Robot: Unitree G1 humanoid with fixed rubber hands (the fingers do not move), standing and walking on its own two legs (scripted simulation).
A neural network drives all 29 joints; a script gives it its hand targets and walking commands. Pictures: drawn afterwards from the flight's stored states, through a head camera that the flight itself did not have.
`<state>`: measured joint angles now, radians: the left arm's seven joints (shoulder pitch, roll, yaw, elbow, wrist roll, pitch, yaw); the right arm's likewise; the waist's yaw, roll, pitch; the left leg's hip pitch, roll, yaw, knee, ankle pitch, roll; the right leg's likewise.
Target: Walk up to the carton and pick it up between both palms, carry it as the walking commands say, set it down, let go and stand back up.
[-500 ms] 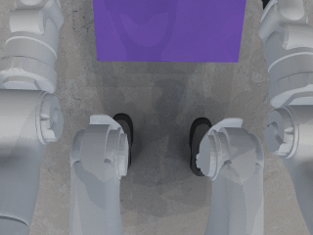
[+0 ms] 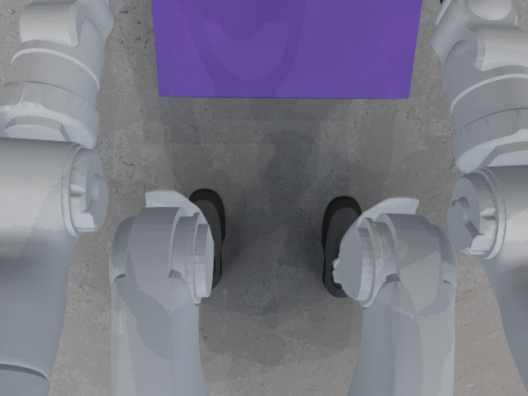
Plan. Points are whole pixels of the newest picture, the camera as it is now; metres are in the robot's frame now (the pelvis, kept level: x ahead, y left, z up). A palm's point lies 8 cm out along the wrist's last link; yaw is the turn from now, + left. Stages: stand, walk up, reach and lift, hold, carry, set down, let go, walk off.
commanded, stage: reach and lift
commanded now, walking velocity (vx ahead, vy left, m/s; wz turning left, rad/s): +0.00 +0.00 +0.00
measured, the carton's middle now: (280, 4) +0.54 +0.02 -0.24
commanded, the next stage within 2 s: none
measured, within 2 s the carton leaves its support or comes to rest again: leaves its support in 1.20 s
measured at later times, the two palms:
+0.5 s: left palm out of the picture +0.56 +0.19 -0.17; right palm out of the picture +0.56 -0.15 -0.17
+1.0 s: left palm out of the picture +0.56 +0.19 -0.17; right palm out of the picture +0.55 -0.14 -0.17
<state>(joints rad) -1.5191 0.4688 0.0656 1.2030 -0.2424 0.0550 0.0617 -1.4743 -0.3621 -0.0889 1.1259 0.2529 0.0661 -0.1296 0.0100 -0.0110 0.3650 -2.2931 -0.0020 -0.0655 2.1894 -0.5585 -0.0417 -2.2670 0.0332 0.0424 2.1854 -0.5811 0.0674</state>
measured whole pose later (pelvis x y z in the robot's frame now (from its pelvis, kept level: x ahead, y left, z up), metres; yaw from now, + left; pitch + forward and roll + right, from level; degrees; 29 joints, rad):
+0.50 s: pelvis +0.00 +0.00 +0.01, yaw +0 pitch +38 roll -2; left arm -1.57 0.40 0.04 1.21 -0.22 0.04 0.10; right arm -1.52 -0.33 -0.06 1.14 0.25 0.05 -0.14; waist 0.01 -0.02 0.40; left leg -2.27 0.00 -0.07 2.17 -0.56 -0.04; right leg -2.25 0.05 0.05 2.16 -0.57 0.07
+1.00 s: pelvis +0.01 +0.00 +0.00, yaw -1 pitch +37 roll -1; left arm -1.49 0.35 0.22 1.06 -0.06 0.19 0.03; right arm -1.44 -0.26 -0.28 0.98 0.07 0.18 -0.09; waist 0.02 -0.03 0.37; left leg -2.28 -0.01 -0.07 2.22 -0.59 -0.04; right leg -2.26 0.07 0.06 2.21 -0.60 0.09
